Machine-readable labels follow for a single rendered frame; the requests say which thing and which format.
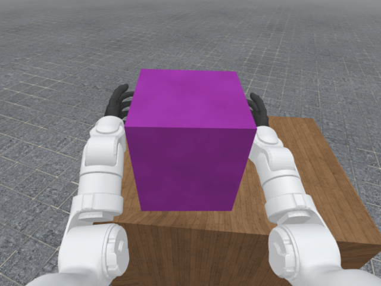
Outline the robot right forearm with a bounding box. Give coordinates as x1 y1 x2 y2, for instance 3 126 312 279
248 126 341 261

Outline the robot left upper arm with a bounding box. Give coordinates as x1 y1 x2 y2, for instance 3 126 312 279
26 223 129 286

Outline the right robot hand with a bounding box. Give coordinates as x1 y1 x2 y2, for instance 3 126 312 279
246 92 269 127

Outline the robot right upper arm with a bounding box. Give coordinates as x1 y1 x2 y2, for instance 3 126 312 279
268 223 381 286

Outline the left robot hand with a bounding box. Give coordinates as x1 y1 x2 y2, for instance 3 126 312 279
104 84 134 125

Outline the carton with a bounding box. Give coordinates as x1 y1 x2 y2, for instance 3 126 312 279
124 69 257 211

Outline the pedestal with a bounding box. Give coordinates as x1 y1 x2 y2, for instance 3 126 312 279
93 116 381 286

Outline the robot left forearm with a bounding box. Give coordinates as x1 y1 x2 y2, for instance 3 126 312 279
58 116 126 270

